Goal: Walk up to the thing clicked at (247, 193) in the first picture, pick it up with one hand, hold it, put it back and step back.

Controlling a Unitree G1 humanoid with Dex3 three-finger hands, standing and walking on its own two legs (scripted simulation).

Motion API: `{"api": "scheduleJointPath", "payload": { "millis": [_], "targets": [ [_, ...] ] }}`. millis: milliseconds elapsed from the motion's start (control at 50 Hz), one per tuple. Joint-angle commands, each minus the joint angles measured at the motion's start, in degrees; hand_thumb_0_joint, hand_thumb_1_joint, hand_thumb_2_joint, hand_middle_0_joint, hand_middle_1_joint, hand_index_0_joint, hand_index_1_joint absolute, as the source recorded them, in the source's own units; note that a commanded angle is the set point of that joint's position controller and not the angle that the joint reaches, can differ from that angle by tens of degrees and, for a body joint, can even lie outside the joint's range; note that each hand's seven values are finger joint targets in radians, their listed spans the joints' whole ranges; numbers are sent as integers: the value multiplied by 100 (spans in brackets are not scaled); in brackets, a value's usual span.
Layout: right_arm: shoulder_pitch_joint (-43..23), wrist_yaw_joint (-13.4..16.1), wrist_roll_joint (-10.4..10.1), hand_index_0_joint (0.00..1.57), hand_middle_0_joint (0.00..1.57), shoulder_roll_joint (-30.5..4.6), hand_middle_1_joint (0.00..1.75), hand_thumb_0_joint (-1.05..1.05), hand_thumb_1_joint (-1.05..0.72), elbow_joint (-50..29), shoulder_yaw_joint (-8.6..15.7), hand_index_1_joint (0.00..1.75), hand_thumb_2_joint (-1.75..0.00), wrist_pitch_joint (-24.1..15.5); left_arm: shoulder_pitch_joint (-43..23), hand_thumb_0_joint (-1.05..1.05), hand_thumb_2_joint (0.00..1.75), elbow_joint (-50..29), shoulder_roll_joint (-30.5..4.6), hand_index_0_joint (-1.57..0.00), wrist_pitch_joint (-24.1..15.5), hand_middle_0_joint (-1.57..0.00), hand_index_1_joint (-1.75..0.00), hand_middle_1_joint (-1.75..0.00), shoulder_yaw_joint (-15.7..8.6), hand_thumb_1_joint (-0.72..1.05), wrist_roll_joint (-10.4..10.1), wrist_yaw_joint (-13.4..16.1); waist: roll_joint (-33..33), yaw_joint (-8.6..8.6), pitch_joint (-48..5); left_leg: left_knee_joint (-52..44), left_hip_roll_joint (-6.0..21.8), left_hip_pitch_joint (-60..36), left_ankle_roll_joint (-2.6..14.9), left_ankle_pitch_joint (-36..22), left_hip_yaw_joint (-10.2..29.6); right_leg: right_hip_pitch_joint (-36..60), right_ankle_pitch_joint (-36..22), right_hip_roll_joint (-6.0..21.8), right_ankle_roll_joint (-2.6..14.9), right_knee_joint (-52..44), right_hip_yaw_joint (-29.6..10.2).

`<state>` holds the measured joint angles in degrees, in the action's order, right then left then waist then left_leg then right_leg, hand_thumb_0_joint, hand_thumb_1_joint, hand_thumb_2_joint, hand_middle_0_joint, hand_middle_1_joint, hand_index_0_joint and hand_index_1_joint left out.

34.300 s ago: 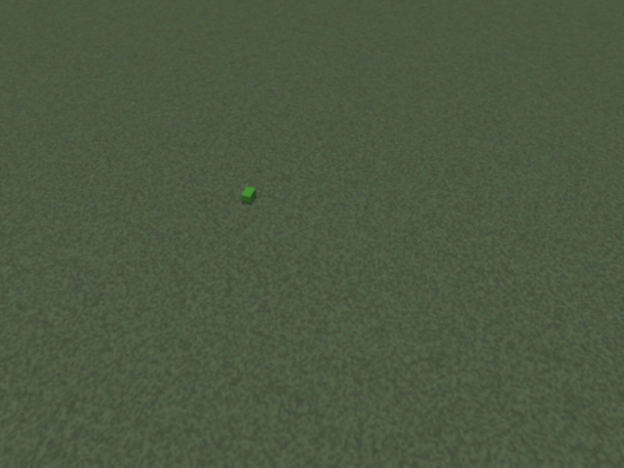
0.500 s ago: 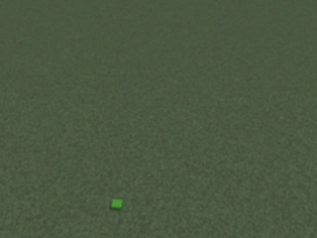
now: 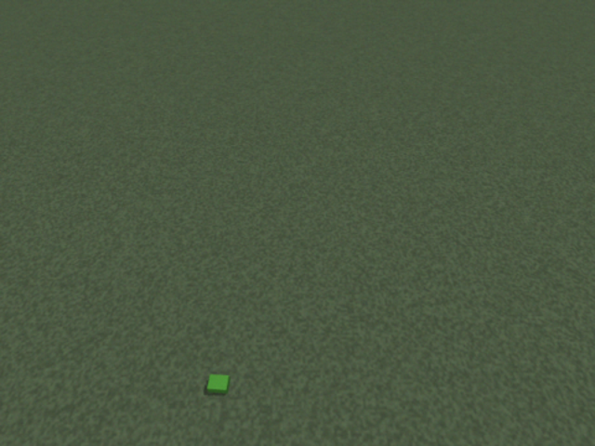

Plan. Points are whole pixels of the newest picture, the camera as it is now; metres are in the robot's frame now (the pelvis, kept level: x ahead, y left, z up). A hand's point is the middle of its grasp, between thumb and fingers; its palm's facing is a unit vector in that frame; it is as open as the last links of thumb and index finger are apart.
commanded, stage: stand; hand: left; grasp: from above
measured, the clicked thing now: (218, 383) +0.44 +0.26 -0.76
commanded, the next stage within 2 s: step back in 0.48 s
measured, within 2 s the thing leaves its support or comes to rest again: neither
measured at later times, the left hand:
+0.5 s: hand out of the picture +0.08 +0.25 -0.16, palm faces +0.01 -0.94 -0.34, open 7.4 cm
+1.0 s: hand out of the picture +0.07 +0.31 -0.18, palm faces -0.10 -0.93 -0.35, open 7.4 cm
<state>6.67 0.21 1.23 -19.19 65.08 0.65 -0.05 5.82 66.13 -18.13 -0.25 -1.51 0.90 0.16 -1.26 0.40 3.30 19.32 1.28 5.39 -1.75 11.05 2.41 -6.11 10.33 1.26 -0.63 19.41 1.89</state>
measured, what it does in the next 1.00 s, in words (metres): lifts its right foot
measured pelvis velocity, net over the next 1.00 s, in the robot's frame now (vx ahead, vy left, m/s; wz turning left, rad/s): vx -0.07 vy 0.06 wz -0.05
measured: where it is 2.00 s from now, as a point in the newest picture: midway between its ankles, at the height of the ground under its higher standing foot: outside the picture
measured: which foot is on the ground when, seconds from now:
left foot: down 0.00-1.00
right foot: down 0.00-0.78, up 0.80-1.00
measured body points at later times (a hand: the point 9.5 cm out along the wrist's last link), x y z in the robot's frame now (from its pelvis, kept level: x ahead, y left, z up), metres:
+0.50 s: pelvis +0.00 +0.00 +0.00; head +0.01 -0.01 +0.45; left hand +0.08 +0.30 -0.13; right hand +0.07 -0.30 -0.14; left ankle +0.00 +0.14 -0.75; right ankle +0.01 -0.12 -0.75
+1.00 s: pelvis -0.07 +0.06 -0.01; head +0.01 +0.08 +0.43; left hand +0.07 +0.35 -0.16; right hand -0.03 -0.26 -0.13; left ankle -0.06 +0.14 -0.75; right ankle -0.09 -0.08 -0.68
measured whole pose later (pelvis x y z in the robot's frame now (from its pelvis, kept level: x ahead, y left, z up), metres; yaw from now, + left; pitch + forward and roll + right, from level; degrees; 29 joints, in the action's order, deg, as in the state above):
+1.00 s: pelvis -0.07 +0.06 -0.01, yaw -3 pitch +0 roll -1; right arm 9.3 0.9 1.8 -19.9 53.9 3.4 2.0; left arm 3.3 50.7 -22.3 3.5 -3.1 0.7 1.4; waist 2.9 -1.4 11.6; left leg 32.2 -2.0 15.4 3.4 16.3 -1.5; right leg -26.5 25.6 -6.5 0.8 60.7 -9.3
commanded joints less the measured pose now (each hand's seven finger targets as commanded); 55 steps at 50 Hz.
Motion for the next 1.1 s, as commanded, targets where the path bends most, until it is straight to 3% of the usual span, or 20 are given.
{"api": "scheduleJointPath", "payload": {
  "millis": [0, 440, 460, 560, 620, 640, 680, 700, 720, 740, 760, 780, 800, 820, 840, 860, 900, 980, 1020, 1080],
  "targets": [
    [-193, 77, -26, 20, 20, -1107, 30, 0, -90, -331, 173, 30, -90, -126, -185, 0, 90, -307, -1214, -20, -121, -20, -30, -30, -208, 90, -8, 75, 91, -5, -222, -351, 532, 210, 239, -548, 337, 107, -472, 590, 134, -349, -492],
    [-115, 72, -29, 20, 20, -1168, 30, 0, -90, -353, 150, 30, -90, -134, -231, 0, 90, -384, -1288, -20, -125, -20, -30, -30, -204, 90, -29, 60, 141, -35, -313, -369, 565, 167, 235, -649, 311, 170, -702, 620, 154, -306, -521],
    [-414, 34, -78, 20, 20, -1487, 30, 0, -90, -477, 281, 30, -90, -22, -159, 0, 90, -551, -1749, -20, -81, -20, -30, -30, -421, 90, -141, 92, 202, 16, 236, 284, 439, 498, 347, -1419, 313, -339, -1830, 591, 194, 113, -674],
    [-28, 10, -153, 20, 20, -1267, 30, 0, -90, -696, 333, 30, -90, 111, -211, 0, 90, -987, -1825, -20, -14, -20, -30, -30, -519, 90, -129, 137, 653, -106, -636, 1527, -19, 487, 304, -875, -145, -280, -2263, 1152, 866, 188, -1117],
    [199, -39, -110, 20, 20, -1266, 30, 0, -90, -861, 423, 30, -90, 254, -529, 0, 90, -1365, -1950, -20, 28, -20, -30, -30, -554, 90, 18, 161, 1319, -134, -729, 2964, -386, 746, 368, 1647, -123, -750, -2029, 1830, 1467, 112, -1661],
    [418, -66, -97, 20, 20, -1268, 30, 0, -90, -888, 439, 30, -90, 283, -648, 0, 90, -1487, -1981, -20, 48, -20, -30, -30, -563, 90, 61, 156, 1404, -212, -711, 3082, -295, 661, 415, 1882, -14, -1036, -1885, 1898, 1495, 184, -1623],
    [675, -91, -118, 20, 20, -1247, 30, 0, -90, -904, 483, 30, -90, 260, -946, 0, 90, -1659, -1873, -20, 86, -20, -30, -30, -511, 90, 60, 165, 1375, -405, -689, 2482, -143, 522, 475, 1386, 53, -1172, -1753, 1600, 1188, 632, -1219],
    [661, -78, -111, 20, 20, -1268, 30, 0, -90, -932, 485, 30, -90, 210, -885, 0, 90, -1690, -1755, -20, 121, -20, -30, -30, -474, 90, 40, 161, 1086, -383, -653, 1664, -82, 599, 448, 427, -32, -995, -1670, 1261, 933, 1062, -957],
    [502, -48, -43, 20, 20, -1450, 30, 0, -90, -1002, 510, 30, -90, 164, -781, 0, 90, -1729, -1580, -20, 166, -20, -30, -30, -425, 90, -14, 155, 217, -321, -515, 691, 393, 820, 528, -1211, 467, -966, -1166, 633, 574, 1759, -551],
    [356, -21, 36, 20, 20, -1857, 30, 0, -90, -1110, 630, 30, -90, 123, -674, 0, 90, -1833, -1337, -20, 204, -20, -30, -30, -366, 90, -64, 179, -768, -241, -481, 288, 1056, 440, 686, -2627, 1456, -1592, -13, -239, 293, 2664, -324],
    [482, 9, 104, 20, 20, -1995, 30, 0, -90, -1135, 668, 30, -90, 87, -592, 0, 90, -1818, -1273, -20, 259, -20, -30, -30, -384, 90, -54, 220, -1008, -249, -502, 267, 1492, -135, 998, -3464, 2032, -2319, 2298, -743, 274, 3323, -749],
    [507, 47, 127, 20, 20, -1845, 30, 0, -90, -1142, 655, 30, -90, 67, -295, 0, 90, -1758, -1300, -20, 320, -20, -30, -30, -373, 90, -33, 235, -395, -125, -554, 517, 1486, -198, 1098, -4047, 1561, -2307, 2476, -656, 284, 3868, -1040],
    [450, 69, 105, 20, 20, -2009, 30, 0, -90, -1291, 670, 30, -90, 66, -213, 0, 90, -1803, -1211, -20, 311, -20, -30, -30, -345, 90, -34, 256, -883, -223, -619, 530, 1643, -124, 1104, -4412, 1785, -2395, 2608, -768, 264, 4140, -1175],
    [282, 98, 116, 20, 20, -1989, 30, 0, -90, -1384, 687, 30, -90, 90, -341, 0, 90, -1799, -1293, -20, 319, -20, -30, -30, -358, 90, -16, 291, -895, -275, -508, 407, 1546, 226, 913, -3940, 1711, -2351, 2456, -785, 272, 4328, -1405],
    [33, 134, 112, 20, 20, -1887, 30, 0, -90, -1457, 670, 30, -90, 71, -369, 0, 90, -1768, -1380, -20, 336, -20, -30, -30, -392, 90, -32, 300, -988, -213, -394, 358, 1446, 406, 973, -3397, 1595, -2276, 2208, -744, 276, 4567, -1486],
    [-164, 163, 130, 20, 20, -1754, 30, 0, -90, -1545, 644, 30, -90, 62, -76, 0, 90, -1727, -1440, -20, 350, -20, -30, -30, -400, 90, -72, 272, -873, -11, -437, 556, 1069, 127, 757, -3354, 1107, -2435, 1782, -737, 262, 4587, -1488],
    [-103, 205, 59, 20, 20, -1511, 30, 0, -90, -1626, 585, 30, -90, 46, 186, 0, 90, -1778, -1424, -20, 329, -20, -30, -30, -428, 90, -36, 225, -755, 102, -585, 775, 865, -448, 607, -3332, 812, -2578, 1389, -717, 209, 4481, -1289],
    [458, 248, 8, 20, 20, -1474, 30, 0, -90, -1654, 648, 30, -90, 33, -41, 0, 90, -1998, -1399, -20, 245, -20, -30, -30, -469, 90, 27, 195, -508, -250, -666, 910, 1093, -927, 921, -3289, 945, -2462, 1590, -593, -7, 3683, -1067],
    [508, 239, 3, 20, 20, -1557, 30, 0, -90, -1718, 670, 30, -90, 35, -39, 0, 90, -2073, -1387, -20, 220, -20, -30, -30, -493, 90, 31, 191, -493, -323, -708, 967, 1402, -948, 1351, -3257, 1141, -2258, 1769, -434, -19, 3323, -971],
    [361, 210, -13, 20, 20, -1596, 30, 0, -90, -1817, 671, 30, -90, 62, 141, 0, 90, -2105, -1338, -20, 180, -20, -30, -30, -508, 90, 70, 153, -493, -232, -740, 1128, 1341, -688, 1380, -2781, 1024, -1835, 1643, -290, 92, 2418, -664]
  ]
}}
